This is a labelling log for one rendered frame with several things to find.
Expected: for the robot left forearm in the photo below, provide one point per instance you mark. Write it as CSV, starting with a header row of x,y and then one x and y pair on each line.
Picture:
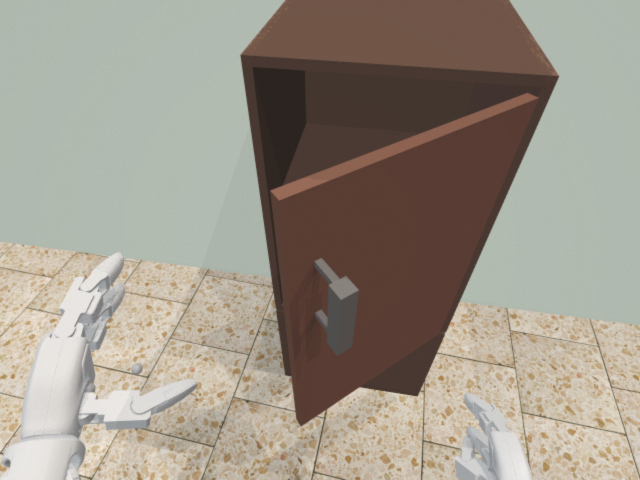
x,y
45,457

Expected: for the cupboard door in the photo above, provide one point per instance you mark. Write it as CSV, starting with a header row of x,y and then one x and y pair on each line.
x,y
402,223

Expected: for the robot left hand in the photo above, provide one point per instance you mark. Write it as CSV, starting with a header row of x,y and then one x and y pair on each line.
x,y
55,402

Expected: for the handle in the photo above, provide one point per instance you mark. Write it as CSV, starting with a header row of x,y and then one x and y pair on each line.
x,y
342,307

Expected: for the robot right hand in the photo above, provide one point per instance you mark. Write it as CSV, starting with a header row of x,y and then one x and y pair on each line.
x,y
502,454

